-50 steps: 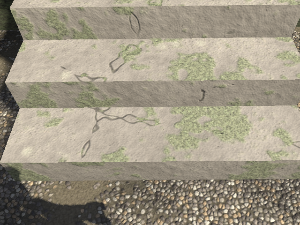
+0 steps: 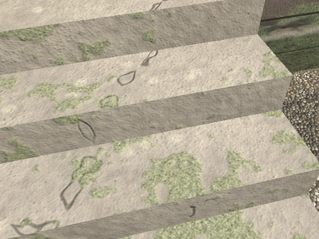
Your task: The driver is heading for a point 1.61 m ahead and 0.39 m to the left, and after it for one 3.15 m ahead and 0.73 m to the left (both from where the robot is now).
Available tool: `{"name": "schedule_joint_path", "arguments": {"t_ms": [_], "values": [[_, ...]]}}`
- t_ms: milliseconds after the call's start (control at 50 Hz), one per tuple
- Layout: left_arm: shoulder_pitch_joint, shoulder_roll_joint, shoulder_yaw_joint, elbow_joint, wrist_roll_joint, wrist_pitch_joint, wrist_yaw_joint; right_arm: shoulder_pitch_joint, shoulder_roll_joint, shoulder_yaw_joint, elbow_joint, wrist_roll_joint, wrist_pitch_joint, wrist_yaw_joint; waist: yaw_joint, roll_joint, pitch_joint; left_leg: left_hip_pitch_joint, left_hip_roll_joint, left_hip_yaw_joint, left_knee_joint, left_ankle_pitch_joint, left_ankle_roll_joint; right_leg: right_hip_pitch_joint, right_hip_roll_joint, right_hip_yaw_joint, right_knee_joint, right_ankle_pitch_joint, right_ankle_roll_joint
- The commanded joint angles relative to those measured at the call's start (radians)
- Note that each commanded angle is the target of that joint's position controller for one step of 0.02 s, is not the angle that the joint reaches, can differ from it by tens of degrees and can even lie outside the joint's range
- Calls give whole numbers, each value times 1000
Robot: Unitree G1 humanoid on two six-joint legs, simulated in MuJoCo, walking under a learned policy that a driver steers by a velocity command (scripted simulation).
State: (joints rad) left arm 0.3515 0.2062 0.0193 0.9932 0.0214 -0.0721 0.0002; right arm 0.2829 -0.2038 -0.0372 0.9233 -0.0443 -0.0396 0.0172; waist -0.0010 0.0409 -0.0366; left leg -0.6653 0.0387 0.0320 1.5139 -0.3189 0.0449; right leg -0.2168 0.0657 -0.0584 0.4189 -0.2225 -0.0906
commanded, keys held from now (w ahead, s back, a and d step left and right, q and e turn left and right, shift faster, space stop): w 0.18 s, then no key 0.44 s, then w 0.38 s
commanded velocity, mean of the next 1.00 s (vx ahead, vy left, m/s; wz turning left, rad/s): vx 0.30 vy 0.00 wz -0.01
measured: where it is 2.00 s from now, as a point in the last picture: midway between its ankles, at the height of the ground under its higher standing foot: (171, 83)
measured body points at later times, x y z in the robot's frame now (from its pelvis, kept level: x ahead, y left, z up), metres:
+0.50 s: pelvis +0.21 +0.08 +0.10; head +0.23 +0.09 +0.55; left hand +0.27 +0.33 -0.04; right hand +0.31 -0.15 -0.03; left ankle +0.29 +0.14 -0.56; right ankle +0.13 -0.07 -0.44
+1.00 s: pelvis +0.37 +0.05 +0.17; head +0.37 +0.05 +0.62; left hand +0.55 +0.24 +0.07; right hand +0.26 -0.14 +0.03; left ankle +0.29 +0.14 -0.56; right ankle +0.42 -0.07 -0.28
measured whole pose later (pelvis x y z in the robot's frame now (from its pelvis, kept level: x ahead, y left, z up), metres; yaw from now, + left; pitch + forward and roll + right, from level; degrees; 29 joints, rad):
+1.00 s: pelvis +0.37 +0.05 +0.17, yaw +0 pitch +3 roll +1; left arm 0.10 0.10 0.03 0.77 0.05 0.01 0.01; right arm 0.57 -0.08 -0.04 1.10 -0.04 -0.13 -0.04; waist -0.06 -0.02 -0.07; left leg -0.12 -0.02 0.11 0.39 -0.34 0.05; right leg -1.16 -0.10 -0.01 2.02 -0.39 -0.07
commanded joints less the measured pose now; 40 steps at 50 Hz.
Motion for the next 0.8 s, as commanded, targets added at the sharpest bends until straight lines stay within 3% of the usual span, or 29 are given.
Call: {"name": "schedule_joint_path", "arguments": {"t_ms": [20,60,100,140,200,220,240,260,280,300,320,340,360,380,400,420,440,460,480,500,520,560,580,620,640,660,700,740,800], "values": [[145,87,14,34,4,-23,-1,-31,43,11,-79,12,19,-22,17,-144,61,-374,-19,38,500,-67,14,67,-318,333,-197,11,-212],[184,80,5,67,5,-26,1,-181,54,29,-178,12,22,-44,24,-101,116,-632,9,-17,618,-133,39,121,-344,370,-213,-192,-193],[224,78,-3,98,6,-36,9,-299,74,52,-261,7,20,-49,32,-67,147,-774,14,-42,671,-157,51,155,-357,367,-224,-246,-158],[241,74,-15,123,2,-47,8,-364,101,73,-319,18,24,-58,34,-101,157,-876,0,-39,782,-222,68,165,-367,351,-240,-229,-145],[211,68,-35,149,-15,-40,18,-452,116,110,-419,20,31,-55,0,-55,200,-784,48,32,485,-213,61,30,-288,233,-326,-186,-88],[225,67,-38,156,-11,-30,31,-485,122,115,-447,19,36,-51,21,-87,189,-727,50,75,437,-210,51,20,-281,226,-376,-41,-111],[191,88,-33,134,-33,-16,54,-435,122,126,-454,11,45,-42,-5,-61,150,-489,70,92,194,-190,56,-27,-280,172,-459,238,-122],[192,94,-30,132,-48,-3,67,-455,137,139,-456,26,48,-42,17,-68,122,-297,50,124,-12,-203,66,-34,-267,107,-493,436,-113],[151,95,-32,88,-52,-3,65,-328,142,134,-392,43,42,-40,-18,-65,-2,14,-9,153,-134,-148,85,-48,-244,15,-372,978,-102],[184,171,-15,87,-53,-15,52,-161,94,109,-323,63,40,-50,-78,-181,-143,203,-90,192,-164,-101,84,42,-266,7,-206,1501,-103],[169,231,10,81,-60,-23,36,-8,58,86,-272,57,33,-50,-145,-250,-246,284,-109,167,-290,-44,87,178,-287,14,-14,1680,-74],[145,254,30,74,-63,-33,15,96,-8,59,-237,33,21,-51,-201,-279,-327,403,-109,60,-466,-15,104,224,-266,12,229,1651,-31],[185,158,21,23,-71,-50,-15,216,-139,13,-174,-1,19,-66,-187,39,-373,651,179,-425,-663,465,233,-118,-132,36,612,996,55],[177,102,26,13,-46,-34,-45,236,-200,-6,-141,4,37,-85,-167,235,-479,622,320,-838,-1065,734,305,-169,66,143,1008,-21,75],[191,24,25,-7,-5,-3,-46,38,-185,-18,-159,19,36,-73,-54,115,-382,445,338,-819,-1064,376,318,-260,23,274,1276,-45,69],[104,0,25,-61,17,30,-33,-102,-122,-13,-143,25,37,-58,8,-8,-169,251,303,-713,-1051,31,283,-368,-30,194,1325,8,57],[3,-26,20,-119,40,52,-3,-140,-42,1,-87,24,30,-55,34,-75,44,87,251,-565,-1014,-155,206,-477,-66,173,1313,29,32],[-16,-29,17,-141,40,63,19,-117,20,15,-44,26,21,-53,47,-70,105,26,204,-449,-1018,-129,167,-522,-62,172,1332,12,17],[28,-56,9,-145,32,72,37,-113,75,27,-12,17,12,-45,79,0,107,32,184,-376,-1029,-92,142,-567,-42,189,1422,-1,-2],[41,-64,3,-151,18,75,42,-81,104,34,23,15,-3,-37,89,3,102,50,164,-308,-1033,-17,121,-600,-31,200,1432,13,-18],[51,-76,-1,-162,8,67,42,-47,92,30,53,7,-26,-27,99,7,88,87,151,-249,-1047,96,120,-634,-13,205,1433,21,-31],[37,-96,-10,-178,18,58,44,26,68,20,107,17,-43,-21,113,-7,68,183,124,-155,-1037,254,91,-702,-22,211,1341,74,-17],[57,-67,-4,-171,18,62,42,28,40,18,98,17,-46,-25,118,-15,63,189,115,-102,-1053,330,96,-675,-18,160,1232,116,1],[-7,-67,-6,-175,17,71,40,46,53,29,99,21,-53,-48,95,-11,16,220,124,-65,-1075,449,110,-602,-35,115,1097,171,44],[12,-43,5,-144,8,72,35,71,46,32,84,26,-58,-60,72,-16,-46,298,142,-82,-1102,462,118,-590,-53,83,1101,192,55],[16,-53,4,-134,10,77,30,108,11,19,94,26,-58,-64,65,38,-63,356,146,-113,-1116,322,140,-628,-71,47,1142,187,55],[-73,-48,14,-138,24,75,29,195,-27,-6,108,37,-59,-58,4,57,-16,434,182,-225,-1183,14,184,-803,-88,36,1331,185,47],[-151,-75,16,-166,33,69,18,261,-20,-18,126,36,-58,-59,-26,63,28,540,202,-296,-1225,-183,189,-961,-110,43,1389,132,48],[-238,-93,16,-199,35,57,3,322,23,-19,143,16,-59,-63,-55,27,67,610,225,-340,-1246,-188,217,-1048,-130,37,1427,93,55]]}}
